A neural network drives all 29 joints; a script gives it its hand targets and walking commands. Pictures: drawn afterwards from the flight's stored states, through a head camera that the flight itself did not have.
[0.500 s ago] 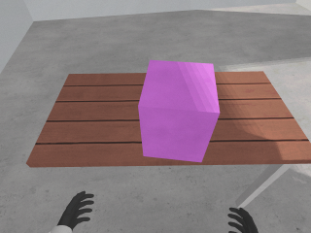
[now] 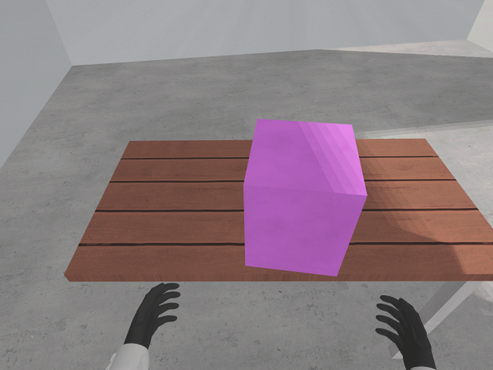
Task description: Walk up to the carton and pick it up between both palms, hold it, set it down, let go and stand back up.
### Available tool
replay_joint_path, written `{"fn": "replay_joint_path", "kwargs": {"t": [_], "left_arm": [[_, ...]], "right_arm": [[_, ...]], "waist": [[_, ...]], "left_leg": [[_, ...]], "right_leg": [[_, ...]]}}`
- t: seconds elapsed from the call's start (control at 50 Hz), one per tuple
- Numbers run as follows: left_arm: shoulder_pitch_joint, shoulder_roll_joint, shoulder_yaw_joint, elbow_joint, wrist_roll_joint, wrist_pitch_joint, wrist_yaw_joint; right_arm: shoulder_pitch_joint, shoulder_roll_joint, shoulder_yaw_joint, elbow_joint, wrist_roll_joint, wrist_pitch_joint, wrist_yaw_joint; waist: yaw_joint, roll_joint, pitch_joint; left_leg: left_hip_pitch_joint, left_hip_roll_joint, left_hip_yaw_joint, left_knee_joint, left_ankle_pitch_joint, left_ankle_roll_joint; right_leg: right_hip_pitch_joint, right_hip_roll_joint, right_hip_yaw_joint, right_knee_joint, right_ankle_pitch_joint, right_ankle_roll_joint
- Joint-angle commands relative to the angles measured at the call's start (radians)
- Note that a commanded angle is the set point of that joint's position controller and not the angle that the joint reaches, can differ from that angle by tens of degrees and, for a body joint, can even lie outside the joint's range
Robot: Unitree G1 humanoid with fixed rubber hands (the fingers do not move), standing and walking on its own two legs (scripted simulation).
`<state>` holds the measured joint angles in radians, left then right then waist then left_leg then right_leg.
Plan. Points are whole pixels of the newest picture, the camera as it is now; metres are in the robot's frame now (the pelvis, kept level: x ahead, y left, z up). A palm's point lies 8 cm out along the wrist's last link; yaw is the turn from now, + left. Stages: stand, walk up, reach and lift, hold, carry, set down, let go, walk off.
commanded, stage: reach and lift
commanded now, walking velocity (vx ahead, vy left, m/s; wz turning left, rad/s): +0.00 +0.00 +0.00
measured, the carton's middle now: (296, 197) +0.49 -0.08 +0.01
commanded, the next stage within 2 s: none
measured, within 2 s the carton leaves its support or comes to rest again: neither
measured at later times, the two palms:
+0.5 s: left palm (162, 279) +0.28 +0.17 +0.02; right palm (416, 297) +0.27 -0.25 +0.00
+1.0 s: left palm (169, 221) +0.36 +0.16 +0.08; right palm (408, 239) +0.33 -0.24 +0.07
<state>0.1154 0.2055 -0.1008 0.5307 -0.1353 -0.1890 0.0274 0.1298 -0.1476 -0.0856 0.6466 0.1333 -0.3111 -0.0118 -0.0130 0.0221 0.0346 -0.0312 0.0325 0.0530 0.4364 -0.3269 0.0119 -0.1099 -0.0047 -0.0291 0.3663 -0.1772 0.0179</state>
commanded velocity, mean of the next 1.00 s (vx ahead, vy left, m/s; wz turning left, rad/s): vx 0.00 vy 0.00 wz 0.00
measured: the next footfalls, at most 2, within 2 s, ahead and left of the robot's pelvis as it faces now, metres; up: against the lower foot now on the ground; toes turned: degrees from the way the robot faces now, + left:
none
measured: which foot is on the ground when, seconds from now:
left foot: down 0.00-1.00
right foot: down 0.00-1.00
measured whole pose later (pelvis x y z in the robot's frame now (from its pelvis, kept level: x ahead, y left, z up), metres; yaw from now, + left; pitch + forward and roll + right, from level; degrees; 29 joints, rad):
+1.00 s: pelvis -0.02 -0.01 +0.00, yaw +0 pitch +2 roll +0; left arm -0.52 0.24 -0.03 0.67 -0.19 0.09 0.03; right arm -0.46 -0.22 -0.09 0.68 0.23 0.01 -0.07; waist -0.03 0.00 -0.01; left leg -0.18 0.02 0.04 0.41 -0.26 0.00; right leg -0.27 0.00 0.00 0.37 -0.13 0.01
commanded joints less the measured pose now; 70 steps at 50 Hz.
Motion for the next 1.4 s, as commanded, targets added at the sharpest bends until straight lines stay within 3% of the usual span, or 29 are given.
{"fn": "replay_joint_path", "kwargs": {"t": [0.0, 0.18, 0.26, 0.28, 0.3, 0.36, 0.4, 0.42, 0.46, 0.5, 0.54, 0.6, 0.64, 0.72, 0.8, 0.86, 0.88, 0.92, 0.96, 0.98, 1.04, 1.06, 1.12, 1.16, 1.18, 1.24, 1.28, 1.36, 1.38], "left_arm": [[-0.184, 0.079, 0.018, -0.103, -0.022, -0.088, 0.008], [-0.318, 0.111, 0.006, 0.021, -0.075, -0.201, -0.008], [-0.422, 0.127, 0.007, 0.075, -0.091, -0.207, -0.016], [-0.452, 0.131, 0.008, 0.082, -0.094, -0.198, -0.016], [-0.529, 0.132, 0.008, 0.037, -0.102, -0.190, 0.002], [-0.584, 0.123, -0.003, 0.013, -0.101, -0.150, 0.024], [-0.593, 0.131, 0.010, 0.052, -0.115, -0.116, 0.020], [-0.583, 0.123, 0.015, 0.057, -0.114, -0.098, 0.013], [-0.607, 0.139, 0.036, 0.100, -0.124, -0.069, -0.007], [-0.648, 0.144, 0.057, 0.108, -0.107, -0.049, -0.018], [-0.637, 0.154, 0.073, 0.093, -0.111, -0.027, -0.032], [-0.670, 0.169, 0.110, 0.068, -0.076, 0.011, -0.038], [-0.734, 0.165, 0.103, 0.037, -0.072, 0.036, -0.039], [-0.750, 0.152, 0.122, 0.036, -0.063, 0.091, -0.053], [-0.885, 0.160, 0.118, -0.026, -0.047, 0.167, -0.036], [-0.970, 0.148, 0.103, -0.056, -0.061, 0.201, -0.011], [-0.985, 0.129, 0.079, -0.070, -0.069, 0.214, 0.000], [-0.991, 0.109, 0.085, -0.031, -0.057, 0.254, 0.018], [-1.002, 0.100, 0.095, 0.010, -0.057, 0.297, 0.014], [-1.032, 0.114, 0.097, -0.018, -0.062, 0.314, 0.014], [-1.052, 0.109, 0.118, -0.027, -0.031, 0.363, 0.013], [-1.016, 0.121, 0.137, -0.055, -0.020, 0.372, 0.009], [-1.013, 0.106, 0.160, -0.100, 0.022, 0.409, 0.008], [-1.043, 0.108, 0.169, -0.181, 0.030, 0.428, 0.012], [-1.049, 0.087, 0.173, -0.202, 0.039, 0.440, 0.015], [-1.072, 0.101, 0.178, -0.159, 0.018, 0.470, -0.007], [-1.076, 0.119, 0.206, -0.047, 0.030, 0.478, -0.026], [-1.278, 0.185, 0.170, 0.038, -0.019, 0.442, -0.004], [-1.311, 0.191, 0.162, 0.057, -0.026, 0.424, 0.003]], "right_arm": [[-0.162, -0.099, -0.020, -0.129, 0.015, -0.052, 0.000], [-0.300, -0.085, -0.003, -0.093, 0.036, -0.094, -0.025], [-0.391, -0.084, 0.007, -0.057, 0.034, -0.082, -0.044], [-0.416, -0.084, 0.010, -0.053, 0.033, -0.071, -0.049], [-0.483, -0.139, -0.041, -0.042, 0.038, -0.069, -0.042], [-0.528, -0.141, -0.045, -0.022, 0.049, -0.042, -0.035], [-0.563, -0.147, -0.037, -0.033, 0.049, -0.015, -0.042], [-0.558, -0.139, -0.018, -0.030, 0.053, 0.000, -0.045], [-0.597, -0.138, -0.002, -0.049, 0.066, 0.037, -0.049], [-0.624, -0.132, 0.011, -0.082, 0.072, 0.066, -0.051], [-0.635, -0.129, 0.018, -0.116, 0.085, 0.082, -0.054], [-0.630, -0.140, 0.031, -0.105, 0.090, 0.109, -0.065], [-0.687, -0.150, 0.020, -0.118, 0.095, 0.127, -0.071], [-0.696, -0.127, 0.044, -0.129, 0.112, 0.178, -0.088], [-0.804, -0.165, -0.011, -0.159, 0.086, 0.229, -0.089], [-0.872, -0.178, -0.030, -0.166, 0.086, 0.260, -0.080], [-0.895, -0.195, -0.040, -0.170, 0.092, 0.265, -0.071], [-0.912, -0.223, -0.049, -0.102, 0.094, 0.292, -0.056], [-0.937, -0.227, -0.045, -0.075, 0.089, 0.319, -0.051], [-0.965, -0.255, -0.050, -0.086, 0.093, 0.325, -0.052], [-1.001, -0.293, -0.046, -0.075, 0.114, 0.334, -0.054], [-0.977, -0.289, -0.037, -0.086, 0.120, 0.329, -0.057], [-0.991, -0.307, -0.029, -0.084, 0.134, 0.316, -0.063], [-1.006, -0.321, -0.026, -0.121, 0.142, 0.312, -0.065], [-1.005, -0.333, -0.036, -0.116, 0.131, 0.311, -0.064], [-1.042, -0.324, -0.010, -0.128, 0.153, 0.334, -0.059], [-1.061, -0.295, 0.004, -0.075, 0.146, 0.368, -0.060], [-1.218, -0.303, -0.006, -0.085, 0.145, 0.406, -0.065], [-1.243, -0.289, 0.000, -0.083, 0.151, 0.415, -0.064]], "waist": [[-0.007, 0.025, -0.101], [-0.017, -0.007, -0.174], [-0.029, -0.016, -0.196], [-0.033, -0.018, -0.202], [-0.039, 0.047, -0.200], [-0.037, 0.042, -0.232], [-0.046, -0.006, -0.263], [-0.030, -0.027, -0.271], [-0.027, -0.060, -0.308], [-0.017, -0.067, -0.314], [-0.016, -0.101, -0.356], [-0.017, -0.100, -0.385], [-0.017, -0.068, -0.372], [-0.026, -0.064, -0.328], [-0.031, -0.022, -0.323], [-0.033, 0.022, -0.351], [-0.032, 0.060, -0.359], [-0.031, 0.064, -0.354], [-0.033, 0.025, -0.379], [-0.042, -0.005, -0.435], [-0.026, 0.010, -0.481], [-0.024, -0.016, -0.518], [-0.021, -0.001, -0.548], [-0.023, 0.010, -0.578], [-0.041, 0.010, -0.566], [-0.051, -0.042, -0.517], [-0.053, -0.084, -0.444], [-0.051, -0.078, -0.489], [-0.046, -0.050, -0.500]], "left_leg": [[-0.181, -0.007, -0.038, -0.077, 0.308, -0.081], [-0.295, -0.030, -0.045, -0.036, 0.210, -0.059], [-0.329, -0.036, -0.046, -0.039, 0.153, -0.048], [-0.333, -0.036, -0.045, -0.045, 0.140, -0.045], [-0.279, -0.036, -0.051, -0.051, 0.143, -0.074], [-0.246, -0.036, -0.038, -0.048, 0.159, -0.078], [-0.249, -0.040, -0.040, -0.054, 0.159, -0.072], [-0.264, -0.041, -0.036, -0.051, 0.184, -0.064], [-0.282, -0.053, -0.041, -0.060, 0.167, -0.045], [-0.303, -0.057, -0.036, -0.080, 0.143, -0.034], [-0.293, -0.066, -0.034, -0.069, 0.219, -0.036], [-0.280, -0.067, -0.033, -0.079, 0.250, -0.031], [-0.265, -0.064, -0.026, -0.090, 0.227, -0.037], [-0.263, -0.070, -0.020, -0.110, 0.237, -0.023], [-0.219, -0.061, -0.008, -0.121, 0.188, -0.032], [-0.201, -0.046, -0.016, -0.121, 0.189, -0.047], [-0.177, -0.038, -0.023, -0.116, 0.208, -0.053], [-0.155, -0.030, -0.035, -0.115, 0.223, -0.062], [-0.141, -0.025, -0.033, -0.097, 0.288, -0.058], [-0.110, -0.025, -0.037, -0.090, 0.313, -0.061], [-0.081, -0.025, -0.029, -0.050, 0.467, -0.078], [-0.079, -0.033, -0.024, -0.043, 0.498, -0.077], [-0.034, -0.022, -0.032, -0.021, 0.659, -0.102], [-0.007, -0.036, -0.026, -0.013, 0.678, -0.110], [-0.015, -0.026, -0.035, -0.014, 0.718, -0.119], [-0.052, -0.043, -0.031, -0.039, 0.628, -0.094], [-0.157, -0.057, -0.020, -0.086, 0.436, -0.052], [-0.292, -0.066, -0.007, -0.137, 0.181, -0.006], [-0.313, -0.063, -0.011, -0.136, 0.145, 0.000]], "right_leg": [[0.136, 0.032, 0.037, 0.018, 0.155, -0.081], [0.153, 0.019, 0.055, 0.073, 0.163, -0.065], [0.152, 0.013, 0.058, 0.078, 0.138, -0.060], [0.154, 0.011, 0.059, 0.076, 0.132, -0.058], [0.067, 0.015, 0.058, 0.085, 0.098, -0.066], [0.040, 0.020, 0.044, 0.080, 0.099, -0.064], [0.075, 0.022, 0.053, 0.074, 0.124, -0.052], [0.102, 0.024, 0.051, 0.080, 0.168, -0.042], [0.145, 0.015, 0.067, 0.068, 0.189, -0.029], [0.173, 0.016, 0.075, 0.065, 0.176, -0.024], [0.216, 0.015, 0.081, 0.063, 0.275, -0.016], [0.246, 0.018, 0.086, 0.063, 0.336, -0.008], [0.225, 0.020, 0.084, 0.041, 0.289, -0.009], [0.249, 0.011, 0.091, 0.032, 0.347, -0.003], [0.144, 0.026, 0.066, 0.002, 0.197, -0.016], [0.095, 0.032, 0.050, -0.003, 0.153, -0.032], [0.058, 0.039, 0.037, -0.003, 0.124, -0.043], [0.004, 0.049, 0.030, -0.010, 0.119, -0.052], [0.024, 0.056, 0.019, -0.012, 0.151, -0.050], [0.023, 0.057, 0.015, -0.011, 0.179, -0.038], [0.062, 0.070, 0.016, -0.016, 0.296, -0.038], [0.107, 0.075, 0.018, -0.007, 0.363, -0.034], [0.142, 0.080, 0.012, -0.010, 0.469, -0.035], [0.144, 0.090, 0.005, -0.008, 0.495, -0.027], [0.147, 0.092, -0.003, -0.012, 0.505, -0.031], [0.173, 0.082, 0.009, -0.018, 0.540, -0.011], [0.210, 0.056, 0.032, -0.026, 0.496, 0.009], [0.207, 0.036, 0.057, -0.007, 0.339, 0.020], [0.182, 0.029, 0.060, -0.002, 0.291, 0.013]]}}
